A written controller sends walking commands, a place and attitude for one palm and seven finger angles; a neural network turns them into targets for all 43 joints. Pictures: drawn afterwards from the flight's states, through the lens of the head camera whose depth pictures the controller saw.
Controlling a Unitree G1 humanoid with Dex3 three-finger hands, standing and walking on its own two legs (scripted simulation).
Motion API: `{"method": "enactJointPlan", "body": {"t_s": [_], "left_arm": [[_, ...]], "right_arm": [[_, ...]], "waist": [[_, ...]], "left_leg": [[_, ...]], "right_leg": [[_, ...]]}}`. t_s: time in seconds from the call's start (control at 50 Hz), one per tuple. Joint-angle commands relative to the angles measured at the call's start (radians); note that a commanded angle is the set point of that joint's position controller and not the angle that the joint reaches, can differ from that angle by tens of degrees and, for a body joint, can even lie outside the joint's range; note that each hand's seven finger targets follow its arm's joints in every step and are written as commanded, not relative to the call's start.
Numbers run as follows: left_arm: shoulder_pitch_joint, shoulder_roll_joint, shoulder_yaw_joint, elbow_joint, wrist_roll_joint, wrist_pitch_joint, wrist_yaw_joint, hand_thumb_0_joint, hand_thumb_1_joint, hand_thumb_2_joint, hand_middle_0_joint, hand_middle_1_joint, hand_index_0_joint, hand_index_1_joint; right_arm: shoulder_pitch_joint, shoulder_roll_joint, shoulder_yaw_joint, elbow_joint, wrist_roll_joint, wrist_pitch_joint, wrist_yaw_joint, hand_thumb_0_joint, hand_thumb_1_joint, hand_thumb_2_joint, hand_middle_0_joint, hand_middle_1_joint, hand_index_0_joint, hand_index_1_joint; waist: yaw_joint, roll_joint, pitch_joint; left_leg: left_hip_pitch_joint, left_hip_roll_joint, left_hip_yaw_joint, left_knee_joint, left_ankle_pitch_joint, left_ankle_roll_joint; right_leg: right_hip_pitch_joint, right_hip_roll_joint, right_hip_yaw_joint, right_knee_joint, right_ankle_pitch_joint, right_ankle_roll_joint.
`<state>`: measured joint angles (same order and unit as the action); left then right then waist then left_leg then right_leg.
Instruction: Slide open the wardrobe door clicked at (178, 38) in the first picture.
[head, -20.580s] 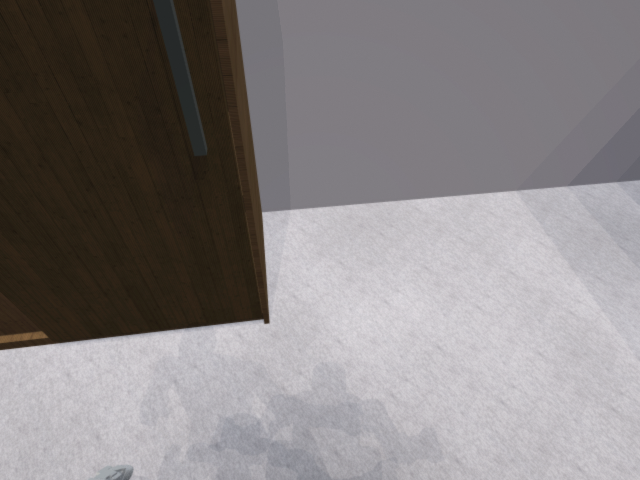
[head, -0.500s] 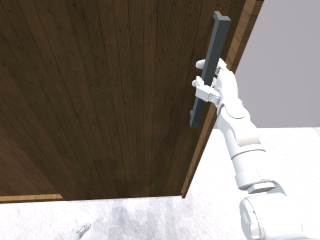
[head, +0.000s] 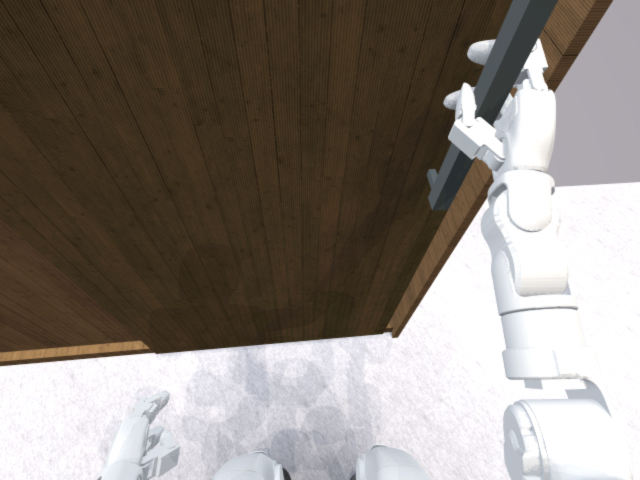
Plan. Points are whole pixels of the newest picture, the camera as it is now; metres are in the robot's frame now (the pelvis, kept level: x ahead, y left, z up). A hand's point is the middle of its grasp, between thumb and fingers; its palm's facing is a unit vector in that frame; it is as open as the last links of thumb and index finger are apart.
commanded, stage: step sideways, sliding the door along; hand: right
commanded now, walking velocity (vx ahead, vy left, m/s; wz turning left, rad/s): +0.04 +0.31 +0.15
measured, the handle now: (476, 97) +0.48 -0.16 +0.19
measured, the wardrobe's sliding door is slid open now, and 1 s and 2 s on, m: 0.04 0.31 0.54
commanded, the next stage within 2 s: stop walking and hold the door there in 1.80 s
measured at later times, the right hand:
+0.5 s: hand (377, 122) +0.44 -0.05 +0.19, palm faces +0.36 +0.93 -0.08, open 6.7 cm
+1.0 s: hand (193, 135) +0.41 +0.13 +0.19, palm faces +0.25 +0.96 -0.08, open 6.8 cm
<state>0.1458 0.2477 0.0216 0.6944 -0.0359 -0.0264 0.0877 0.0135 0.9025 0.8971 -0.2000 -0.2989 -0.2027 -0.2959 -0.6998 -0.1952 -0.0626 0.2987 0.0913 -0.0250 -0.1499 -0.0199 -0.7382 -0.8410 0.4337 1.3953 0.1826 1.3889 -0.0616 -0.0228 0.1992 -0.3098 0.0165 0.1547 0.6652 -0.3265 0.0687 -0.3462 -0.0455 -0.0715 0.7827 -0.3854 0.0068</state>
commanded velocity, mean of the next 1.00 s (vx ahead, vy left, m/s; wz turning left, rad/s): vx -0.20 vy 0.28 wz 0.15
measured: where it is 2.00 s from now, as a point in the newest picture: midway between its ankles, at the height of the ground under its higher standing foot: outside the picture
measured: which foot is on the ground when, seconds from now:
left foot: down 0.00-0.02, up 0.04-0.36, down 0.38-0.56, up 0.58-0.90, down 0.92-1.00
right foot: up 0.00-0.00, down 0.02-0.38, up 0.40-0.54, down 0.56-0.94, up 0.96-1.00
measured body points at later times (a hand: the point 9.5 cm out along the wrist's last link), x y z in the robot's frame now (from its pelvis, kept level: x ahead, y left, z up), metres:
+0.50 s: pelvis +0.05 +0.16 +0.00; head +0.16 +0.17 +0.43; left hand +0.31 +0.35 -0.11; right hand +0.41 -0.10 +0.20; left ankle +0.11 +0.30 -0.72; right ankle +0.02 -0.01 -0.68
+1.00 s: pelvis +0.07 +0.29 +0.00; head +0.16 +0.31 +0.44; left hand +0.31 +0.47 -0.10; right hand +0.39 +0.08 +0.19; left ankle +0.11 +0.42 -0.72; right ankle +0.04 +0.09 -0.69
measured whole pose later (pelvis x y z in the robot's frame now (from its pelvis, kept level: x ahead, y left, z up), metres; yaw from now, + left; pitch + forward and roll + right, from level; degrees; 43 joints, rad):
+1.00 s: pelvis +0.07 +0.29 +0.00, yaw +1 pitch -2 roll +2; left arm 0.03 0.19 -0.01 0.57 -0.03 -0.12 -0.01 0.01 0.90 0.90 -0.20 -0.30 -0.21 -0.30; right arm -0.25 -0.14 -0.10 -0.22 0.06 -0.09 -0.17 -0.06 -0.71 -0.82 0.45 1.40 0.13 1.28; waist -0.10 -0.11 0.23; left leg -0.32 0.03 0.09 0.63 -0.28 -0.02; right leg -0.32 -0.23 0.02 0.87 -0.56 0.07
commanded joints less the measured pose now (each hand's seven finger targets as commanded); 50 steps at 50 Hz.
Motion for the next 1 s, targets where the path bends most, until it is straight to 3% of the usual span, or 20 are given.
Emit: {"method": "enactJointPlan", "body": {"t_s": [0.0,0.02,0.06,0.18,0.3,0.34,0.38,0.42,0.46,0.5,0.54,0.56,0.6,0.7,0.82,0.88,0.92,0.94,0.96,0.98], "left_arm": [[-0.065,0.109,0.059,-0.186,-0.003,-0.048,-0.036,0.0,0.9,0.9,-0.2,-0.3,-0.2,-0.3],[-0.098,0.099,0.07,-0.199,-0.01,-0.048,-0.062,0.0,0.9,0.9,-0.2,-0.3,-0.2,-0.3],[-0.113,0.098,0.074,-0.175,-0.004,-0.043,-0.078,0.0,0.9,0.9,-0.2,-0.3,-0.2,-0.3],[-0.08,0.096,0.074,-0.223,-0.012,-0.043,-0.078,0.0,0.9,0.9,-0.2,-0.3,-0.2,-0.3],[-0.098,0.075,0.048,-0.267,-0.028,-0.095,-0.075,0.0,0.9,0.9,-0.2,-0.3,-0.2,-0.3],[-0.108,0.041,0.031,-0.271,-0.043,-0.1,-0.079,0.0,0.9,0.9,-0.2,-0.3,-0.2,-0.3],[-0.153,0.0,0.015,-0.265,-0.02,-0.111,-0.053,0.0,0.9,0.9,-0.2,-0.3,-0.2,-0.3],[-0.145,0.012,0.027,-0.238,-0.024,-0.113,-0.037,0.0,0.9,0.9,-0.2,-0.3,-0.2,-0.3],[-0.146,0.005,0.005,-0.213,-0.026,-0.115,-0.038,0.0,0.9,0.9,-0.2,-0.3,-0.2,-0.3],[-0.139,0.028,0.021,-0.215,-0.022,-0.092,-0.037,0.0,0.9,0.9,-0.2,-0.3,-0.2,-0.3],[-0.134,0.109,0.089,-0.268,-0.01,-0.084,-0.072,0.0,0.9,0.9,-0.2,-0.3,-0.2,-0.3],[-0.12,0.117,0.092,-0.277,-0.008,-0.098,-0.109,0.0,0.9,0.9,-0.2,-0.3,-0.2,-0.3],[-0.115,0.094,0.087,-0.275,0.002,-0.117,-0.124,0.0,0.9,0.9,-0.2,-0.3,-0.2,-0.3],[-0.083,0.098,0.076,-0.294,0.004,-0.135,-0.118,0.0,0.9,0.9,-0.2,-0.3,-0.2,-0.3],[-0.088,0.058,0.042,-0.31,0.001,-0.16,-0.104,0.0,0.9,0.9,-0.2,-0.3,-0.2,-0.3],[-0.118,0.027,0.024,-0.308,-0.023,-0.164,-0.105,0.0,0.9,0.9,-0.2,-0.3,-0.2,-0.3],[-0.15,-0.022,-0.005,-0.299,-0.01,-0.161,-0.084,0.0,0.9,0.9,-0.2,-0.3,-0.2,-0.3],[-0.133,-0.004,0.013,-0.29,-0.004,-0.152,-0.073,0.0,0.9,0.9,-0.2,-0.3,-0.2,-0.3],[-0.14,0.01,0.03,-0.281,0.003,-0.156,-0.066,0.0,0.9,0.9,-0.2,-0.3,-0.2,-0.3],[-0.153,-0.014,0.009,-0.261,0.001,-0.158,-0.064,0.0,0.9,0.9,-0.2,-0.3,-0.2,-0.3]], "right_arm": [[-0.538,0.165,0.307,-0.436,0.008,-0.174,0.103,0.0,-0.9,-0.9,0.45,1.4,0.45,1.4],[-0.614,0.138,0.277,-0.48,0.003,-0.18,0.11,0.0,-0.9,-0.9,0.45,1.4,0.45,1.4],[-0.628,0.09,0.253,-0.53,-0.011,-0.187,0.119,0.0,-0.9,-0.9,0.45,1.4,0.45,1.4],[-0.476,0.098,0.253,-0.542,-0.017,-0.151,0.135,0.0,-0.9,-0.9,0.45,1.4,0.45,1.4],[-0.291,0.011,0.176,-0.575,-0.006,-0.154,0.121,0.0,-0.9,-0.9,0.45,1.4,0.45,1.4],[-0.252,-0.044,0.147,-0.614,-0.022,-0.163,0.113,0.0,-0.9,-0.9,0.45,1.4,0.45,1.4],[-0.172,-0.142,0.075,-0.653,-0.04,-0.162,0.092,0.0,-0.9,-0.9,0.45,1.4,0.45,1.4],[-0.125,-0.126,0.057,-0.802,-0.023,-0.169,0.075,0.0,-0.9,-0.9,0.45,1.4,0.45,1.4],[-0.088,-0.059,0.084,-0.855,-0.018,-0.192,0.06,0.0,-0.9,-0.9,0.45,1.4,0.45,1.4],[-0.094,-0.036,0.123,-0.895,-0.02,-0.229,0.057,0.0,-0.9,-0.9,0.45,1.4,0.45,1.4],[-0.104,0.035,0.181,-0.91,-0.013,-0.233,0.09,0.0,-0.9,-0.9,0.45,1.4,0.45,1.4],[-0.149,0.043,0.181,-0.873,-0.047,-0.233,0.099,0.0,-0.9,-0.9,0.45,1.4,0.45,1.4],[-0.216,0.054,0.197,-0.938,-0.05,-0.242,0.096,0.0,-0.9,-0.9,0.45,1.4,0.45,1.4],[-0.066,0.093,0.247,-0.87,-0.056,-0.184,0.108,0.0,-0.9,-0.9,0.45,1.4,0.45,1.4],[0.043,0.079,0.239,-0.834,-0.044,-0.186,0.095,0.0,-0.9,-0.9,0.45,1.4,0.45,1.4],[0.064,0.035,0.222,-0.865,-0.053,-0.198,0.091,0.0,-0.9,-0.9,0.45,1.4,0.45,1.4],[0.096,-0.026,0.209,-0.894,-0.063,-0.205,0.078,0.0,-0.9,-0.9,0.45,1.4,0.45,1.4],[0.18,-0.053,0.158,-0.901,-0.063,-0.205,0.067,0.0,-0.9,-0.9,0.45,1.4,0.45,1.4],[0.197,-0.032,0.174,-0.938,-0.058,-0.212,0.07,0.0,-0.9,-0.9,0.45,1.4,0.45,1.4],[0.175,0.018,0.207,-1.014,-0.054,-0.232,0.066,0.0,-0.9,-0.9,0.45,1.4,0.45,1.4]], "waist": [[0.098,-0.237,-0.634],[0.1,-0.087,-0.588],[0.111,-0.034,-0.513],[0.103,-0.261,-0.497],[0.099,-0.324,-0.471],[0.078,-0.103,-0.486],[0.054,0.219,-0.454],[0.049,0.401,-0.526],[0.076,0.316,-0.538],[0.115,0.223,-0.568],[0.077,-0.153,-0.647],[0.079,-0.088,-0.638],[0.098,-0.245,-0.556],[0.084,-0.26,-0.48],[0.087,-0.349,-0.42],[0.061,-0.142,-0.44],[0.066,0.154,-0.411],[0.017,0.36,-0.501],[0.017,0.482,-0.532],[0.042,0.41,-0.542]], "left_leg": [[-0.339,0.024,-0.203,0.532,-0.201,-0.055],[-0.392,0.045,-0.282,0.644,-0.185,-0.038],[-0.453,0.09,-0.264,0.634,-0.16,-0.061],[-0.299,0.046,-0.081,0.341,-0.038,-0.102],[0.02,-0.051,0.014,-0.069,0.148,-0.113],[0.247,0.038,-0.053,-0.234,0.583,-0.093],[0.332,0.305,-0.3,-0.169,1.33,0.019],[0.435,0.333,-0.351,-0.091,1.362,0.09],[0.479,0.296,-0.279,-0.036,1.349,0.088],[0.276,0.213,-0.164,0.08,1.058,0.022],[-0.235,0.034,-0.137,0.387,-0.215,-0.091],[-0.268,0.024,-0.198,0.533,-0.275,-0.073],[-0.355,0.065,-0.206,0.537,-0.267,-0.087],[-0.285,0.019,-0.095,0.363,-0.071,-0.108],[-0.037,-0.032,-0.042,0.027,0.005,-0.108],[0.172,-0.001,-0.048,-0.235,0.405,-0.111],[0.282,0.241,-0.248,-0.236,1.161,-0.037],[0.365,0.303,-0.387,-0.174,1.417,0.052],[0.395,0.323,-0.427,-0.136,1.452,0.082],[0.486,0.319,-0.386,-0.102,1.417,0.108]], "right_leg": [[0.72,-0.554,0.554,-0.34,0.858,-0.237],[0.674,-0.58,0.534,-0.312,0.854,-0.289],[0.602,-0.524,0.412,-0.298,0.768,-0.26],[0.562,-0.346,0.049,-0.298,0.856,-0.135],[0.495,-0.286,-0.058,-0.155,0.883,-0.053],[0.309,-0.187,-0.049,0.033,0.625,-0.059],[-0.053,-0.006,-0.014,0.292,-0.297,0.052],[-0.112,-0.009,0.08,0.382,-0.343,0.037],[-0.085,-0.03,0.068,0.083,-0.246,0.032],[0.219,-0.099,0.021,-0.269,0.202,0.028],[0.667,-0.546,0.382,-0.305,1.325,-0.192],[0.66,-0.533,0.283,-0.259,1.28,-0.209],[0.642,-0.508,0.254,-0.262,1.204,-0.204],[0.621,-0.38,0.016,-0.295,1.096,-0.101],[0.488,-0.356,-0.06,-0.265,0.965,-0.057],[0.345,-0.248,-0.055,-0.065,0.6,-0.077],[0.04,-0.082,-0.079,0.137,-0.129,0.038],[-0.073,0.009,0.007,0.315,-0.359,0.048],[-0.095,0.016,0.092,0.404,-0.395,0.029],[-0.16,-0.003,0.126,0.375,-0.351,0.022]]}}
